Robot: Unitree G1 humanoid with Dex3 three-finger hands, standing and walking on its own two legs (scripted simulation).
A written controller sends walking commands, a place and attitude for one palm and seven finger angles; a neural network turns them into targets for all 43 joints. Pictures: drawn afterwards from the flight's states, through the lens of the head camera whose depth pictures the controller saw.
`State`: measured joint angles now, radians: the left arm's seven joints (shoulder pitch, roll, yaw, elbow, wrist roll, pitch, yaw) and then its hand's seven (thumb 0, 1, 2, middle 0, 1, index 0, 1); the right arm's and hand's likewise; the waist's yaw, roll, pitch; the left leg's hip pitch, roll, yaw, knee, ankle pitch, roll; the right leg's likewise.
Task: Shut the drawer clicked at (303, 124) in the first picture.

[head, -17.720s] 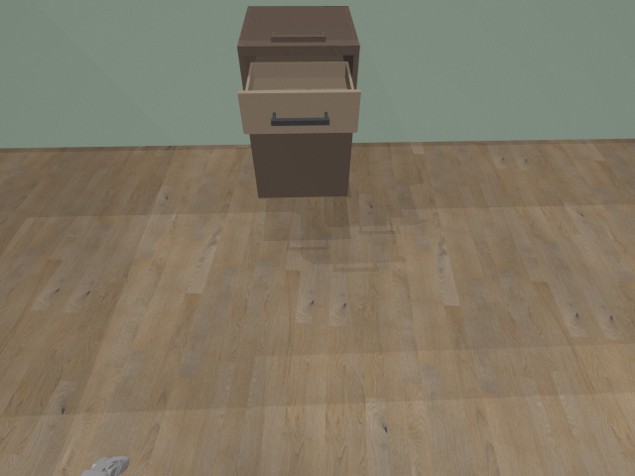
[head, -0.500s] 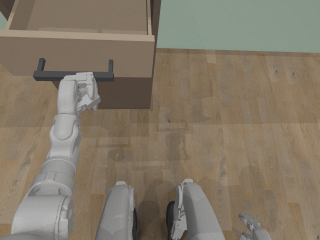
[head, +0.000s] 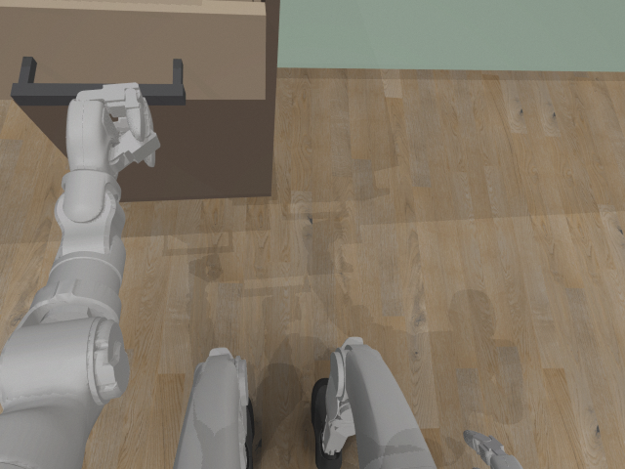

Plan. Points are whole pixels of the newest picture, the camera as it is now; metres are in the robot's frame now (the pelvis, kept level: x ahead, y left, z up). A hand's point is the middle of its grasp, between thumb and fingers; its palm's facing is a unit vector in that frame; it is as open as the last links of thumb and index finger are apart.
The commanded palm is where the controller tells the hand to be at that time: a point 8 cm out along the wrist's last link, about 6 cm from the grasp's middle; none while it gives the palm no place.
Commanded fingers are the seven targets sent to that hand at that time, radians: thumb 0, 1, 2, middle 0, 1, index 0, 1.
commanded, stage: push the drawer shut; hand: left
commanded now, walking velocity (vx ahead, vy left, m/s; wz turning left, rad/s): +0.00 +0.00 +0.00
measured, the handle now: (104, 81) +0.58 +0.23 +0.02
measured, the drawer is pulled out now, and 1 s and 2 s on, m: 0.09 0.00 0.00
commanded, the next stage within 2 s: pull the fist back off the drawer in 1.04 s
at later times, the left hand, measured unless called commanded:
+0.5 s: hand (142, 99) +0.56 +0.19 +0.01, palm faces +0.03 -1.00 -0.04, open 2.8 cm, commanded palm +0.57 +0.19 +0.02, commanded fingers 0.00 0.90 0.90 -1.40 -1.60 -1.40 -1.60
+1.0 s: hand (140, 66) +0.61 +0.19 +0.02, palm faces +0.04 -1.00 -0.05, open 3.0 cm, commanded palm +0.63 +0.17 +0.02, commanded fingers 0.00 0.90 0.90 -1.40 -1.60 -1.40 -1.60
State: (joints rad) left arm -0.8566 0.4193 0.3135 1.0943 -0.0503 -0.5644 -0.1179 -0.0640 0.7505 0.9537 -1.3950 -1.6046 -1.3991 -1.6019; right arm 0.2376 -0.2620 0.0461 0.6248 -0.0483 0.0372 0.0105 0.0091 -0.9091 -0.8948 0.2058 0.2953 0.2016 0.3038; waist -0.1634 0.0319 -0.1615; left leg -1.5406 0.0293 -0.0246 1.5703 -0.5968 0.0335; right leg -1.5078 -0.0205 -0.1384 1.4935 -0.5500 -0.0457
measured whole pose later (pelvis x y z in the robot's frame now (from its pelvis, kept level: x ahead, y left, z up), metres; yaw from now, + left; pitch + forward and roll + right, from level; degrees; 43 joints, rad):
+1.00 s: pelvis -0.01 +0.01 -0.02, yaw -3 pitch +37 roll -9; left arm -1.29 0.73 0.38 1.30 0.10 -0.40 -0.13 -0.03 0.57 0.93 -1.39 -1.60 -1.40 -1.60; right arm 0.35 -0.25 0.13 0.62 -0.09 0.05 0.03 0.01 -0.91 -0.89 0.21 0.30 0.20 0.30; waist -0.32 0.03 -0.12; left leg -1.73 0.04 -0.06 1.65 -0.58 0.05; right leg -1.66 -0.01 -0.17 1.52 -0.51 -0.03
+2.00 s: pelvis +0.02 +0.01 +0.00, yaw -3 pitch +37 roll -7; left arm -1.00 0.56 0.46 1.02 0.00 -0.39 -0.12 -0.01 0.84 0.88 -1.39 -1.60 -1.40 -1.60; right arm 0.31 -0.24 0.08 0.56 -0.06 0.09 0.06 0.01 -0.91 -0.89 0.21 0.30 0.20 0.30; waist -0.24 0.05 -0.13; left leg -1.59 0.06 -0.02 1.58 -0.63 0.05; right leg -1.56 0.02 -0.13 1.46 -0.55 -0.02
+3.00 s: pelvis +0.08 +0.01 +0.19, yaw +2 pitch -1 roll -1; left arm 0.41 0.33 0.19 -0.29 -0.09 -0.02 0.11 0.01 0.90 0.90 -1.39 -1.60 -1.40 -1.60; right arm 0.21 -0.22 0.06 0.53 0.03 -0.04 -0.07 0.02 -0.91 -0.90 0.21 0.30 0.20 0.30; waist 0.03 0.06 -0.03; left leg -0.18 -0.01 0.02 0.53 -0.33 0.03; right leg -0.18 0.00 -0.07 0.49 -0.30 -0.01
